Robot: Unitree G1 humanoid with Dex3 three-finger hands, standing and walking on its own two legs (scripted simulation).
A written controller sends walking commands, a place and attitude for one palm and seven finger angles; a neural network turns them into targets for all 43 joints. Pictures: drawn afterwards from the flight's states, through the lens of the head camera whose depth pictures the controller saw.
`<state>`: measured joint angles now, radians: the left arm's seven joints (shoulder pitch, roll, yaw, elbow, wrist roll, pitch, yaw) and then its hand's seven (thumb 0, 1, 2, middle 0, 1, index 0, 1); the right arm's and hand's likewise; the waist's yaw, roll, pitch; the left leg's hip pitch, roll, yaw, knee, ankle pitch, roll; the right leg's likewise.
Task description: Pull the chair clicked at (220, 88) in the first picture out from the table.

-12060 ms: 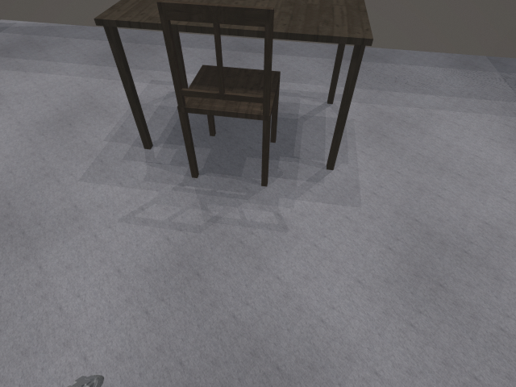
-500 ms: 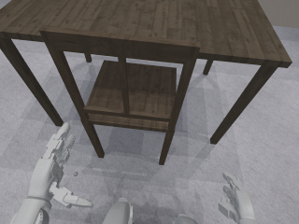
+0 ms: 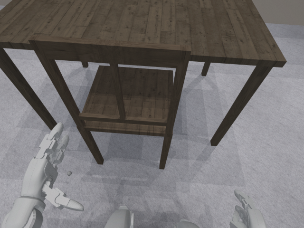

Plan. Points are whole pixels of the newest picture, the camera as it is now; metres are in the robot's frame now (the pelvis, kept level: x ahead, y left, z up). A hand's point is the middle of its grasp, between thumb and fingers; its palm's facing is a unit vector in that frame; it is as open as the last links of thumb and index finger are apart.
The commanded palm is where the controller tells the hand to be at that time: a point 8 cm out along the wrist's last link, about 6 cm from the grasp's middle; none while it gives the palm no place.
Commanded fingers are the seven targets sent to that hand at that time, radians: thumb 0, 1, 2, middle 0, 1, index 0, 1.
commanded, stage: raise the hand toward the chair's back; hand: left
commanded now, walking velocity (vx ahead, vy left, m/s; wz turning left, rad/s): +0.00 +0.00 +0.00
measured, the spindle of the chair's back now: (119, 94) +0.54 +0.13 -0.01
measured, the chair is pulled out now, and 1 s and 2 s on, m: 0.00 0.00 0.00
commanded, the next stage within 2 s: aim the fingers beside a spindle in 0.30 s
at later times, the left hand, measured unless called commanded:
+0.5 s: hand (73, 173) +0.24 +0.19 +0.04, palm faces -0.03 -1.00 -0.06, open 16.9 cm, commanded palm +0.23 +0.25 +0.04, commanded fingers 0.00 -0.50 0.30 -0.06 -0.08 -0.06 -0.08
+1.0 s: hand (91, 154) +0.30 +0.17 +0.01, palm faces -0.05 -1.00 -0.04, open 16.9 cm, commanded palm +0.29 +0.22 +0.02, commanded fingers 0.00 -0.50 0.30 -0.06 -0.08 -0.06 -0.08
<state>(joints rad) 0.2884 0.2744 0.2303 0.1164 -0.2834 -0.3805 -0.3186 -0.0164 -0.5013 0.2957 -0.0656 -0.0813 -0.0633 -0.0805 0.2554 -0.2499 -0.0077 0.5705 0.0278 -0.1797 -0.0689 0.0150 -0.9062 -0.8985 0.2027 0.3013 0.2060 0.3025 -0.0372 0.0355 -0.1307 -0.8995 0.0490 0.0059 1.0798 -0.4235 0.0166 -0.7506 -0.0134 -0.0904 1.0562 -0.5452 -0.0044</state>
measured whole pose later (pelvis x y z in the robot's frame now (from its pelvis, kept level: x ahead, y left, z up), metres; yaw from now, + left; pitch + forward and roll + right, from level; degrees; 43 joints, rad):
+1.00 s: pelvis +0.00 +0.00 -0.02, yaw -1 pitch +17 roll -2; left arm 0.05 0.24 0.17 0.28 -0.22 -0.41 -0.23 -0.02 -0.50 0.30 -0.07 -0.08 -0.06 -0.08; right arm 0.24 -0.25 0.00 0.58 0.01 -0.13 -0.04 0.01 -0.91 -0.90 0.20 0.30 0.21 0.30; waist -0.05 0.03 -0.14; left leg -1.01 0.05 0.01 1.15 -0.45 0.02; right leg -0.87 -0.01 -0.08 1.15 -0.58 -0.01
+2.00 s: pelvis -0.01 -0.01 -0.04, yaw -2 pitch +23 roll -2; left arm -0.36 0.21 0.17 0.62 -0.13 -0.47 -0.11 -0.02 -0.50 0.30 -0.07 -0.08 -0.06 -0.08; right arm 0.25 -0.24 -0.01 0.61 -0.01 0.01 0.00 0.01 -0.91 -0.90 0.20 0.30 0.20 0.30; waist -0.08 0.04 -0.15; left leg -1.19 0.06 0.03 1.27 -0.47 0.01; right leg -1.07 -0.01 -0.06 1.28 -0.61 -0.01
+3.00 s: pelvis -0.01 -0.01 -0.05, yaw -2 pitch +24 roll -2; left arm -0.53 0.27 0.24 0.80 -0.12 -0.48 -0.12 -0.02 -0.50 0.30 -0.07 -0.08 -0.06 -0.08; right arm 0.28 -0.25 0.00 0.62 -0.01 0.02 0.01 0.01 -0.91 -0.90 0.20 0.30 0.20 0.30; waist -0.10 0.04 -0.16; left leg -1.23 0.07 0.02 1.28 -0.48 0.01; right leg -1.10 0.00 -0.06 1.29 -0.61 -0.02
